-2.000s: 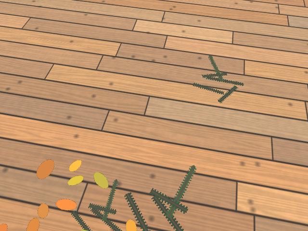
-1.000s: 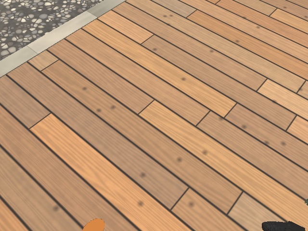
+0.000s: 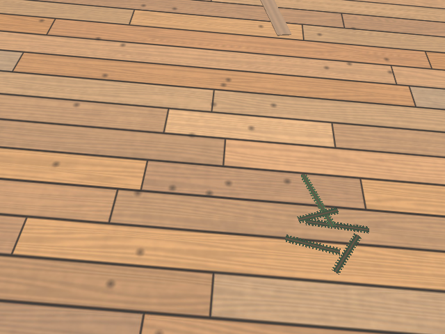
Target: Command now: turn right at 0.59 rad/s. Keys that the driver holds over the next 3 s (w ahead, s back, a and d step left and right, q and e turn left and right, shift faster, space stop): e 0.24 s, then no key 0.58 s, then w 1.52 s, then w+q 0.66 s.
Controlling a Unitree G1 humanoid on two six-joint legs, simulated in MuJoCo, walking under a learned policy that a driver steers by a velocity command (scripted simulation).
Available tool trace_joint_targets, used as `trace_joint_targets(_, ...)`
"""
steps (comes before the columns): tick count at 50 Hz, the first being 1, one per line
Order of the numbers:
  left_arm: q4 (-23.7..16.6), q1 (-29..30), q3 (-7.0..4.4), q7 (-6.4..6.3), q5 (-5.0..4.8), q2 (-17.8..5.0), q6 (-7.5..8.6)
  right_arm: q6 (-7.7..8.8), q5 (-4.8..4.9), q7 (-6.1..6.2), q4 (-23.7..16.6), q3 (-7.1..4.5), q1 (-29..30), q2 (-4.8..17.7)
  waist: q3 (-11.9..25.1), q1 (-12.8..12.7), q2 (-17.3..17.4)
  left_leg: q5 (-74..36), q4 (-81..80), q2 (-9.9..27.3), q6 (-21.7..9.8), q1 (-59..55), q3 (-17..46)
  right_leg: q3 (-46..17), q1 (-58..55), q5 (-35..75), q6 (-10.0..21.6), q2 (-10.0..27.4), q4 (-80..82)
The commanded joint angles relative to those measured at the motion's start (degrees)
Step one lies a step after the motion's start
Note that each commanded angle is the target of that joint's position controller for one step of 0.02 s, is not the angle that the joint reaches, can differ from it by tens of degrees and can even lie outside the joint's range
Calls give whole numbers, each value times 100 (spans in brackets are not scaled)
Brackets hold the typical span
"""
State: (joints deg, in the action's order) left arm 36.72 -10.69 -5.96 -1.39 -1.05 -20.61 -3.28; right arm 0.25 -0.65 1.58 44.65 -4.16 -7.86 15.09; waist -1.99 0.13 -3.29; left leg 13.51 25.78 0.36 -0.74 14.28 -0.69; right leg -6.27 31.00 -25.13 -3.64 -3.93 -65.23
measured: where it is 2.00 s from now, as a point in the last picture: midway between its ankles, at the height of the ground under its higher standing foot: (270, 320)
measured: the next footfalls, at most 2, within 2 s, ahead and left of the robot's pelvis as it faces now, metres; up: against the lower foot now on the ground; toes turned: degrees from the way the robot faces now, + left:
right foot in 0.26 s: +0.02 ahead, -0.16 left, +0.00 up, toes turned -12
left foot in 0.68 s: +0.06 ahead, +0.08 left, +0.00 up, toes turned -14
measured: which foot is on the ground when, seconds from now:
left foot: down 0.00-0.26, up 0.28-0.66, down 0.68-1.00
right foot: up 0.00-0.24, down 0.26-1.00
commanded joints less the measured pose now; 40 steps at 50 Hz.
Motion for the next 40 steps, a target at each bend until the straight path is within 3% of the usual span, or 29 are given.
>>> trace_joint_targets(1, -512, 151, -76, 23, -59, -290, 31, 4, -10, 119, -436, -162, 203, 840, 347, 67, 1207, -1994, -811, 1340, -1147, -961, 855, 248, 694, 302, -224, 328, -19)
trace_joint_targets(5, -726, 383, 26, 96, 3, -138, 45, -60, 7, 107, -451, -259, 44, 1133, 578, 254, 1314, -2218, -747, 1602, -1232, -1243, 573, 510, 182, 196, -228, 615, 1152)
trace_joint_targets(8, -764, 277, 15, 161, -5, -206, 21, -77, 67, 19, -488, -313, 132, 1288, 589, 217, 1409, -2282, -688, 1688, -1174, -934, 319, 832, -533, 243, -77, 596, 1914)
trace_joint_targets(10, -775, 161, -24, 204, -16, -259, -18, -59, 149, -28, -472, -329, 131, 1332, 568, 146, 1423, -2178, -513, 1776, -1066, -919, 271, 926, -834, 424, 91, 557, 2509)
trace_joint_targets(12, -652, -227, -75, 232, -6, -243, -36, -48, 267, -50, -440, -316, 219, 1271, 605, -122, 1284, -1849, 20, 1665, -723, -672, -1, 1106, -1597, 1244, 394, 378, 3689)
trace_joint_targets(13, -576, -448, -141, 181, 18, -390, -26, -30, 241, -78, -295, -250, -123, 1038, 680, -148, 833, -1284, 632, 1417, -352, -151, -296, 837, -2398, 1963, 600, 351, 4246)
trace_joint_targets(14, -647, -620, -278, 85, 27, -978, 10, -21, -23, -116, -392, -111, -201, 632, 801, -58, -735, 782, 2244, 801, 217, 1233, -829, -924, -3444, 3985, 1039, 1632, 4446)
trace_joint_targets(15, -814, -484, -255, 103, 215, -1244, 125, -9, -83, -72, -682, -81, 167, 618, 895, -150, -1482, 2583, 3544, 131, 485, 2311, -377, -2236, -3191, 5050, 2262, 2823, 4374)
trace_joint_targets(16, -764, -591, -164, 160, 287, -889, 257, -27, 24, -28, -676, -177, 449, 945, 1095, -458, -779, 2493, 4219, 263, 464, 2249, 195, -1950, -2942, 4533, 2417, 2653, 4518)
trace_joint_targets(17, -674, -362, -78, 167, 274, -705, 341, -59, 126, -16, -636, -205, 429, 985, 839, -268, -619, 2064, 4315, 356, 381, 2224, 300, -1401, -2711, 4027, 2081, 2271, 4520)
trace_joint_targets(18, -653, -56, -49, 143, 191, -585, 363, -90, 114, 21, -489, -218, 271, 953, 726, -113, -372, 1625, 4135, 415, 369, 2183, 341, -1049, -2594, 3497, 1754, 1929, 4529)
trace_joint_targets(19, -650, 170, 20, 118, 114, -448, 366, -126, 63, 43, -428, -233, 193, 998, 636, -26, -426, 1257, 4030, 415, 411, 2087, 327, -846, -2455, 3571, 1612, 1789, 4534)
trace_joint_targets(22, -618, 311, 140, 50, 179, -231, 391, -140, 84, 6, -292, -195, -98, 848, 769, 114, -443, 602, 3789, 307, 525, 1518, 267, -490, -2268, 3790, 1602, 1566, 4605)
trace_joint_targets(26, -467, 284, 148, 32, 186, -233, 378, -150, 68, -9, -343, -73, 121, 633, 619, -45, -463, 618, 2305, 356, 558, 1086, 278, -549, -2310, 3056, 1615, 1532, 4641)
trace_joint_targets(30, -270, 271, 167, 104, 189, -249, 346, -130, 90, -25, -335, -57, 113, 695, 410, -142, -472, 863, 1349, 279, 488, 545, 187, -846, -2034, 2372, 1711, 1572, 4625)
trace_joint_targets(32, -178, 412, 237, 124, 140, -107, 347, -80, 73, -46, -246, -24, -88, 598, 392, 41, -352, 249, 379, 225, 392, 45, 118, -854, -1900, 2229, 1565, 1448, 4477)
trace_joint_targets(33, -92, 352, 275, 130, 118, -19, 360, -40, 10, -67, -198, 8, -211, 569, 410, 147, -197, -633, -330, 254, 309, -428, 164, -782, -1744, 2128, 1357, 1324, 4418)
trace_joint_targets(34, -17, 163, 311, 136, 184, 82, 405, -5, -59, -61, -187, -3, -299, 751, 573, 79, 71, -1546, -359, 550, 201, -927, 520, -670, -1584, 1859, 1077, 1108, 4288)
trace_joint_targets(35, 7, -59, 291, 173, 271, 41, 452, 1, -44, -43, -205, -69, -283, 1121, 620, -205, 663, -2165, -62, 845, -4, -1034, 688, -313, -1462, 1406, 851, 722, 4088)
trace_joint_targets(36, 26, -76, 299, 178, 281, 105, 455, 5, 47, -71, -113, -75, -118, 1033, 616, -286, 1106, -1172, -29, 782, -219, -511, 666, 18, -1759, 1200, 661, 458, 4157)
trace_joint_targets(37, 48, 229, 280, 165, 273, -38, 433, 28, 51, -108, -172, -13, 3, 766, 446, -83, 938, -604, -141, 627, -173, -220, 603, 60, -1918, 1253, 581, 436, 4024)
trace_joint_targets(38, 31, 373, 257, 141, 231, -38, 402, 55, 0, -107, -139, 19, 19, 678, 419, -40, 865, -465, -179, 569, -68, -122, 548, 67, -1959, 1402, 606, 458, 3949)
trace_joint_targets(40, 58, 345, 260, 106, 208, 27, 320, 122, -7, -102, -94, 52, -21, 645, 352, -18, 779, -587, -133, 481, 45, -140, 460, 4, -1924, 1719, 677, 504, 3941)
